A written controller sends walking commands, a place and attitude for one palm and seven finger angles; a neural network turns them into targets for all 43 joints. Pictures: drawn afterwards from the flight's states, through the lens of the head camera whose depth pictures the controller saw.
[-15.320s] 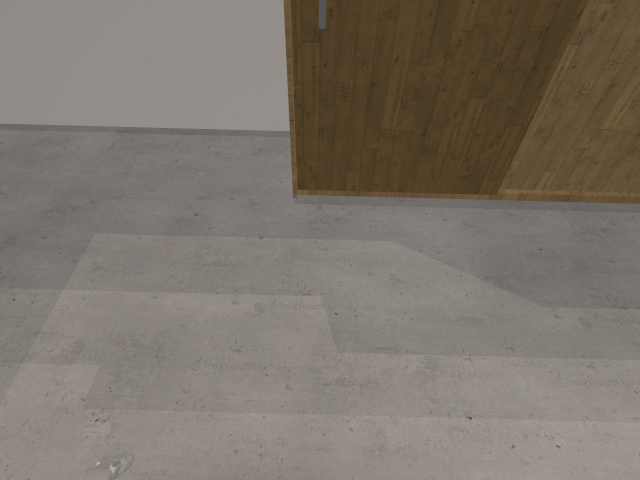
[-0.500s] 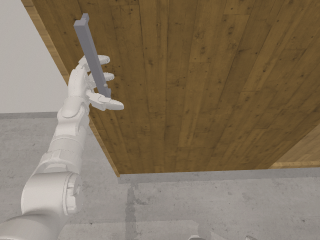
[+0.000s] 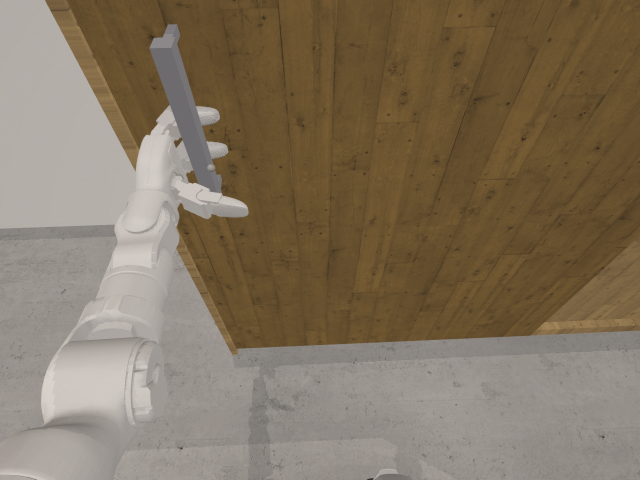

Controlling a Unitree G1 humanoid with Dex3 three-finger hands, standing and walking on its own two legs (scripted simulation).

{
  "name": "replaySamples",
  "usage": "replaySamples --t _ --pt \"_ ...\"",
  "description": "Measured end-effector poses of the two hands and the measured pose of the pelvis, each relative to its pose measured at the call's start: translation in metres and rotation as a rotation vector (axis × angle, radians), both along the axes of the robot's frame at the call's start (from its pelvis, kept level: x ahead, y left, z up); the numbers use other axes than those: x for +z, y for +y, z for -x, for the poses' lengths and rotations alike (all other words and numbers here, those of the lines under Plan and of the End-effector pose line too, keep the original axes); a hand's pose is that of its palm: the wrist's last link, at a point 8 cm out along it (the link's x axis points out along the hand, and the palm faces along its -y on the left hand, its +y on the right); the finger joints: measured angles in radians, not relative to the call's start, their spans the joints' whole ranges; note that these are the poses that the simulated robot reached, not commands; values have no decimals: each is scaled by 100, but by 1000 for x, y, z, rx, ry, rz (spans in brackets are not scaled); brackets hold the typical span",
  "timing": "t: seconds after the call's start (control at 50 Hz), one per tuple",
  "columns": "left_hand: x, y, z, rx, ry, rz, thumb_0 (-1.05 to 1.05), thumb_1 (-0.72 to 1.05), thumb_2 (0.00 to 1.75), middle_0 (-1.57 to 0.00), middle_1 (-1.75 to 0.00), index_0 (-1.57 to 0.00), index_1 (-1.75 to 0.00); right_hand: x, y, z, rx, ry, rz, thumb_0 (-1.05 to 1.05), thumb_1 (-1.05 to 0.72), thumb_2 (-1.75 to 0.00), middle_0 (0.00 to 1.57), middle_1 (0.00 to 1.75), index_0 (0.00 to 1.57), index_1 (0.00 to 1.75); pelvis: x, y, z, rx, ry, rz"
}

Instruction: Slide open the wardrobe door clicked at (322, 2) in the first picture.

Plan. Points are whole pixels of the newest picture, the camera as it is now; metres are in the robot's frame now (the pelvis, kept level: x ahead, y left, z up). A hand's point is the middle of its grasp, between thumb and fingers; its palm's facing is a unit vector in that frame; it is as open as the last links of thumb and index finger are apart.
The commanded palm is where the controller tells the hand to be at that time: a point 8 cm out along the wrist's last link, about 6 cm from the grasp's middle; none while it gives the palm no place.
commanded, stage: slide the fingers in behind the handle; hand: left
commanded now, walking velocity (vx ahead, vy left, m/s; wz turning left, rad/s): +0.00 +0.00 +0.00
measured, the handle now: (196, 130) +0.53 +0.15 +0.15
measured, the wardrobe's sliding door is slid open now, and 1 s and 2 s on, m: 0.00 0.00 0.00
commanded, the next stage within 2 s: grip the handle and tug to test in 0.10 s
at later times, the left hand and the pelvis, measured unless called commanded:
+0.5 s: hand (210, 170) +0.47 +0.13 +0.13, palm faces +0.00 -1.00 -0.03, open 11.9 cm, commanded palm +0.44 +0.18 +0.13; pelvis +0.00 +0.00 +0.00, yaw +0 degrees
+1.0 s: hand (210, 168) +0.47 +0.13 +0.13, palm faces +0.00 -1.00 -0.02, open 5.8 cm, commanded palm +0.44 +0.18 +0.13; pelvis +0.01 -0.01 +0.00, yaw +0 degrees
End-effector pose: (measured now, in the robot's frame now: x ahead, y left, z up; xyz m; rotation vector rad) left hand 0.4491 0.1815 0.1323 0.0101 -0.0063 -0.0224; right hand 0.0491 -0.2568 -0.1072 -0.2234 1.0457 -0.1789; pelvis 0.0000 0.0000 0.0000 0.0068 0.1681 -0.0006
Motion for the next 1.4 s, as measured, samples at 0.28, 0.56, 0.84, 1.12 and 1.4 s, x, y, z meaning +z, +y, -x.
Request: replaySamples --t 0.28,0.56,0.84,1.12,1.4 --pt "-1 1 6 18 -3 -12 -1 -48 30 -30 -120 -28 -120 0 6 -6 8 -15 -19 1 -91 -90 20 29 20 30 1 0 -1 -3 -10 0" --pt "-1 1 4 28 2 -20 -1 -4 49 -35 -126 -32 -127 -1 -1 -12 27 -10 -8 1 -91 -90 20 29 20 30 1 -3 -1 8 -5 0" --pt "-1 1 2 38 3 -17 0 60 77 -38 -131 -35 -133 -2 -1 -13 28 -3 -16 1 -91 -90 20 29 20 30 1 -6 -5 10 -2 0" --pt "-1 1 0 21 2 -7 1 71 81 -37 -135 -35 -137 2 -1 -18 15 -18 -10 1 -91 -90 20 29 20 30 2 -5 -7 0 -3 1" --pt "-2 0 1 20 1 -5 1 73 80 -35 -136 -33 -138 4 4 -21 -2 -33 -21 1 -91 -90 20 29 20 30 4 -1 -12 -16 -5 2"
